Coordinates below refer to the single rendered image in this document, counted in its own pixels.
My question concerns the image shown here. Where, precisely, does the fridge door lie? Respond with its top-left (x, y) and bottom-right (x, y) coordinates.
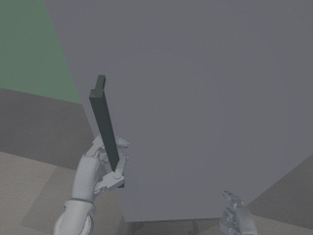
top-left (44, 0), bottom-right (313, 222)

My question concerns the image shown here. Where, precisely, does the handle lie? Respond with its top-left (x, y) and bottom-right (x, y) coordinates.
top-left (89, 74), bottom-right (125, 188)

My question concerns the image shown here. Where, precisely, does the robot right hand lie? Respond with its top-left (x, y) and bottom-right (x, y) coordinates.
top-left (219, 190), bottom-right (258, 235)

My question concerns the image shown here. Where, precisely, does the robot left hand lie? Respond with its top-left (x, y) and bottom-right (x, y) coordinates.
top-left (71, 133), bottom-right (130, 203)

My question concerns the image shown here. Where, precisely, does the robot left forearm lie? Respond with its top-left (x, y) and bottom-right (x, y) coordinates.
top-left (53, 198), bottom-right (96, 235)

